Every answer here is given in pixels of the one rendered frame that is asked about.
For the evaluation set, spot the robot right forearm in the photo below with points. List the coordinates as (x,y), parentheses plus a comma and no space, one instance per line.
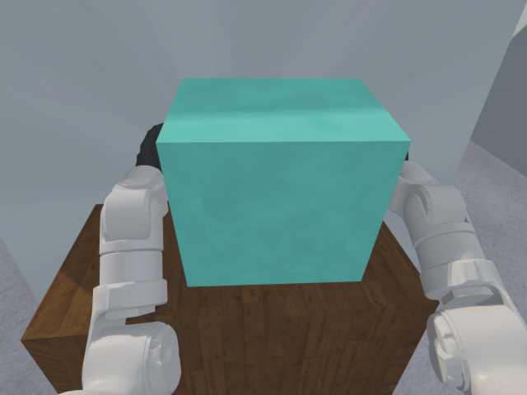
(454,268)

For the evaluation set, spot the left robot upper arm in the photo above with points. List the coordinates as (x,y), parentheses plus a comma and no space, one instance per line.
(134,359)

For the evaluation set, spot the carton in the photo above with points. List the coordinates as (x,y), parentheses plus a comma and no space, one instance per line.
(278,180)

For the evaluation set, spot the left robot hand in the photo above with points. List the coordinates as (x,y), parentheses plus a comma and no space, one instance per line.
(148,153)

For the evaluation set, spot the pedestal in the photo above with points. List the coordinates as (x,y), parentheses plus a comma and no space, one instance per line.
(326,338)

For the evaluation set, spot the robot left forearm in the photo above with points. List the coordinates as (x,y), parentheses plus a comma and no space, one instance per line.
(131,245)

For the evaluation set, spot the right robot upper arm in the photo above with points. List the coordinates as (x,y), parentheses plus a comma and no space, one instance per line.
(480,350)

